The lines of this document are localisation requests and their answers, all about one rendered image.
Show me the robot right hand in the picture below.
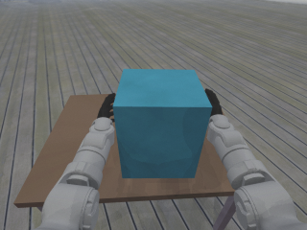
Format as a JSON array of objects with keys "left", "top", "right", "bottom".
[{"left": 204, "top": 88, "right": 223, "bottom": 117}]

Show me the left robot upper arm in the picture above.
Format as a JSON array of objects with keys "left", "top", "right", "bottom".
[{"left": 31, "top": 183, "right": 100, "bottom": 230}]

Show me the robot left forearm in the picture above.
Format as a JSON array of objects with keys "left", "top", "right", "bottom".
[{"left": 41, "top": 117, "right": 115, "bottom": 223}]

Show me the robot left hand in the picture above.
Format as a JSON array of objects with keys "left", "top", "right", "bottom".
[{"left": 97, "top": 93, "right": 116, "bottom": 123}]

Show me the table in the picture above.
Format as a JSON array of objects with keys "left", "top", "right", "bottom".
[{"left": 13, "top": 93, "right": 236, "bottom": 230}]

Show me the robot right forearm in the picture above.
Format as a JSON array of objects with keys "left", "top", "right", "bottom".
[{"left": 206, "top": 114, "right": 297, "bottom": 217}]

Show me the carton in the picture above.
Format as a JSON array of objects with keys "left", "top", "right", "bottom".
[{"left": 112, "top": 69, "right": 213, "bottom": 178}]

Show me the right robot upper arm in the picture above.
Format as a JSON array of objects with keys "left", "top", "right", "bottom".
[{"left": 233, "top": 180, "right": 307, "bottom": 230}]

